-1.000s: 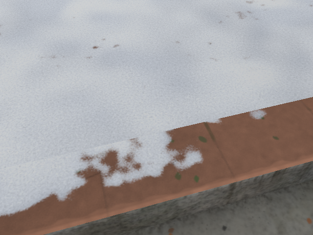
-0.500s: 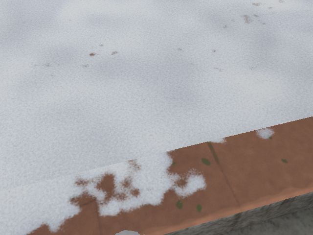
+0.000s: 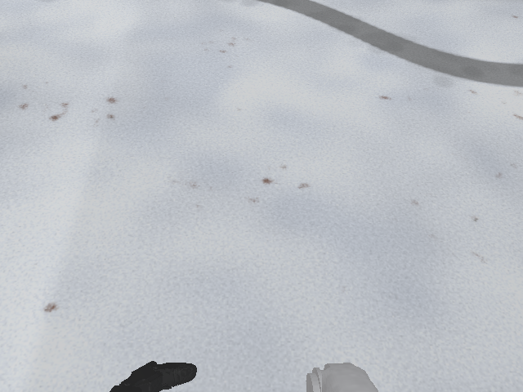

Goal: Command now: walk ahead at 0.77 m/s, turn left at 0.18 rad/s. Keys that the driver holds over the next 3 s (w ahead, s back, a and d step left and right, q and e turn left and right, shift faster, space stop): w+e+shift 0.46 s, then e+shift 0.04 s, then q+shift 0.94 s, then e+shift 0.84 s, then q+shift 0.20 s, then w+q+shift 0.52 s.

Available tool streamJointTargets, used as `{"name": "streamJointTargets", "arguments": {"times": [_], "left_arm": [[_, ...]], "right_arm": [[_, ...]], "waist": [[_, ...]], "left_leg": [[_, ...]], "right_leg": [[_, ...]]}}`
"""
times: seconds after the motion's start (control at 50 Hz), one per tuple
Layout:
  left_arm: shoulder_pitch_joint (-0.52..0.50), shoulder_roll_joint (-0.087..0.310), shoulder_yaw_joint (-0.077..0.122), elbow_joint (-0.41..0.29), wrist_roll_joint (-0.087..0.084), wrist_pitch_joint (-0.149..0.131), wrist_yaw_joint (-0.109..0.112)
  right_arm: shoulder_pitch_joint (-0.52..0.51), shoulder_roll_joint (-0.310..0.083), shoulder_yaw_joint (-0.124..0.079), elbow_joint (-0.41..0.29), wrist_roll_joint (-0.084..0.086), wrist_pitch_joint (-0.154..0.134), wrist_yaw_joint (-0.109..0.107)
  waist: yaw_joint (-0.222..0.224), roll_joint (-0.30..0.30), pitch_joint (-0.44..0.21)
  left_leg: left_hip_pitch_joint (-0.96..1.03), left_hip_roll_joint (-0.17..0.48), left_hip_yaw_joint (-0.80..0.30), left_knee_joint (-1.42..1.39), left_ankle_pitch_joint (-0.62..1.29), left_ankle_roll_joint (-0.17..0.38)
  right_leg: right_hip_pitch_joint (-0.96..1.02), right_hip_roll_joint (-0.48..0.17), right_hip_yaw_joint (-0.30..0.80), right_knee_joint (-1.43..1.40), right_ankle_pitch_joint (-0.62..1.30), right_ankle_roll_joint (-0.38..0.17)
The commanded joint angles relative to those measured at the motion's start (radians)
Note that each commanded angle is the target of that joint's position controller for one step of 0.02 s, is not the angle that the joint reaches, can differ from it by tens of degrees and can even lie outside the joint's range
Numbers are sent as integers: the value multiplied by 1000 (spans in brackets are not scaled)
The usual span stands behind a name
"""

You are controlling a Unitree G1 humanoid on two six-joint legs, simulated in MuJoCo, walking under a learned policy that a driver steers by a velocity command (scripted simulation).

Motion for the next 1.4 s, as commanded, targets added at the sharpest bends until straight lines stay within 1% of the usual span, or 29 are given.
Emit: {"name": "streamJointTargets", "arguments": {"times": [0.02,0.12,0.18,0.22,0.24,0.26,0.28,0.3,0.38,0.42,0.48,0.56,0.58,0.62,0.66,0.68,0.7,0.72,0.74,0.82,0.88,0.94,1.0,1.02,1.06,1.08,1.12,1.2,1.4], "left_arm": [[-327,34,1,-227,-21,-20,14],[-206,60,22,-170,-60,43,-38],[-64,51,34,-101,-70,71,-51],[151,165,80,-47,-58,82,-30],[261,238,100,-19,-49,57,-35],[266,346,139,24,-43,36,-40],[223,329,148,37,-47,42,-31],[44,250,125,10,-55,23,-12],[232,158,100,224,-23,-55,3],[207,201,101,197,-44,-81,-10],[288,286,127,196,-53,-111,-8],[470,297,150,250,-73,-77,29],[589,239,105,321,32,-118,-31],[504,298,123,258,-30,-151,-53],[365,374,137,199,-57,-145,-55],[239,387,130,156,-53,-120,-60],[232,331,105,160,-31,-105,-77],[336,198,85,129,-48,-108,-88],[257,134,52,39,-57,-125,-25],[127,256,44,-67,-20,-113,-4],[83,216,24,-130,-44,-91,25],[36,242,38,-119,-76,-68,45],[37,288,65,-105,-76,-30,58],[61,289,77,-100,-73,-33,58],[137,299,77,-104,-35,-18,57],[66,319,85,-117,-23,-5,47],[-44,217,81,-133,-34,-2,48],[-87,224,85,-93,-30,4,55],[14,352,151,17,-62,9,49]], "right_arm": [[-89,-194,-65,-67,19,-38,-25],[-109,-178,-72,-129,23,-31,-67],[-150,-243,-79,-177,59,-25,-85],[-187,-320,-102,-199,42,-34,-74],[-239,-332,-102,-223,47,-36,-62],[-288,-264,-92,-328,66,-54,-42],[-443,-215,-80,-366,-26,-84,-4],[-520,-101,-45,-480,-68,-106,16],[-546,19,44,-556,-69,-58,-12],[-493,-90,25,-521,-54,-21,-20],[-743,-164,21,-597,-53,-14,-14],[-721,-90,45,-550,-30,-30,18],[-816,-7,60,-598,22,10,78],[-776,-151,10,-571,-3,30,97],[-501,-246,-30,-466,9,14,39],[-126,-277,-52,-331,22,5,-1],[175,-173,-34,-187,7,-2,-4],[244,-170,-29,-188,-77,-19,26],[-187,-244,-45,-277,-37,-33,-21],[-398,-238,-50,-361,48,-25,-39],[-412,-263,-53,-346,54,6,-26],[-351,-358,-97,-335,58,46,-50],[-368,-304,-96,-358,73,46,-66],[-385,-271,-96,-370,77,53,-68],[-234,-121,-63,-361,37,63,-62],[-90,-186,-64,-401,39,50,-41],[-200,-321,-107,-365,55,81,-57],[-283,-257,-105,-410,34,123,-68],[-421,-247,-91,-485,43,126,-2]], "waist": [[42,121,215],[86,139,94],[167,165,-53],[265,259,-168],[328,243,-235],[298,-62,-152],[274,-231,-144],[170,-148,-127],[45,182,76],[27,206,164],[124,213,246],[211,43,61],[189,-133,-190],[153,-30,-13],[50,-38,62],[-103,24,-21],[-188,336,-272],[-89,214,-430],[23,246,-199],[128,-100,-47],[177,38,45],[149,197,-76],[165,212,-76],[183,192,-63],[125,-71,-149],[13,-284,-293],[53,-172,-96],[40,-76,-7],[89,-124,-48]], "left_leg": [[41,252,-319,-573,-238,154],[309,355,31,-845,290,126],[269,387,227,-634,1487,98],[422,446,258,-206,1961,99],[363,427,278,94,1921,82],[-104,233,267,519,1504,31],[-363,24,154,943,457,19],[-411,81,-24,1164,502,19],[-638,169,18,1329,231,-4],[-613,237,42,1032,136,-27],[-479,266,141,457,274,-73],[-411,160,253,-21,570,-32],[-90,62,244,-65,585,-98],[28,4,309,-88,612,-113],[144,19,262,-254,601,-99],[420,106,199,-410,829,-31],[832,341,25,-298,1158,106],[1129,447,-229,-134,1749,286],[827,501,-320,-253,1701,322],[312,317,-293,-488,979,259],[-98,160,-142,-514,976,185],[-120,123,-184,-440,739,100],[-77,127,-298,-337,523,26],[-98,91,-279,-243,420,-12],[-374,-63,-62,225,-252,-79],[-399,17,-60,390,-266,-103],[-445,144,55,549,-45,-169],[-333,167,132,606,132,-188],[-61,210,224,-3,159,-98]], "right_leg": [[-218,-59,2,-93,-161,-32],[74,-66,-153,-444,-122,-100],[651,87,-312,-776,-170,-146],[775,187,-271,-890,-415,-171],[940,197,-122,-1067,-397,-186],[1064,68,406,-1397,-789,-289],[1034,-35,1009,-1802,-1025,-325],[939,-44,1060,-1854,-807,-253],[721,27,704,-1732,-445,-214],[672,58,528,-1800,-315,-203],[677,86,462,-1964,-11,-184],[1181,90,263,-1816,924,-31],[1123,185,125,-1739,833,22],[986,147,179,-1776,1092,89],[1019,68,189,-1633,1375,247],[975,85,160,-1388,1406,380],[814,146,191,-774,211,379],[532,239,179,-576,-262,376],[388,159,182,-419,-325,235],[419,71,127,-548,-56,113],[693,89,45,-1095,14,146],[946,147,89,-1405,230,155],[1067,122,177,-1606,330,161],[1117,72,181,-1702,384,135],[1414,-302,431,-1617,793,-33],[1402,-508,669,-1699,724,-184],[1194,-337,501,-1795,179,-173],[952,-187,184,-1807,300,-126],[1039,-293,28,-1776,244,-122]]}}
